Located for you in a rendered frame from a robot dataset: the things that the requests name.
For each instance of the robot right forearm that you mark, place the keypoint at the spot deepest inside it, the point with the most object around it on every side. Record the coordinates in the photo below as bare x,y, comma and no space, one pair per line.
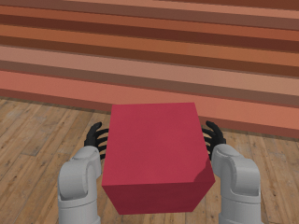
240,186

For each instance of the robot right hand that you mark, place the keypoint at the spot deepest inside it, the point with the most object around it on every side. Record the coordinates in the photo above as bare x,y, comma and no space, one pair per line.
216,137

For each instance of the carton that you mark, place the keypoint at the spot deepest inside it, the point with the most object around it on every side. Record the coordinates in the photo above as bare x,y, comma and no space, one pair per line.
156,159

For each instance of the robot left hand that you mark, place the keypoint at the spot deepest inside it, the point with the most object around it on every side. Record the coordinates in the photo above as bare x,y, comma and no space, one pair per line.
93,134

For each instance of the robot left forearm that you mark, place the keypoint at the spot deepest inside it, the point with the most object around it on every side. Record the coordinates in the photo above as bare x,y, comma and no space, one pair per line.
77,188

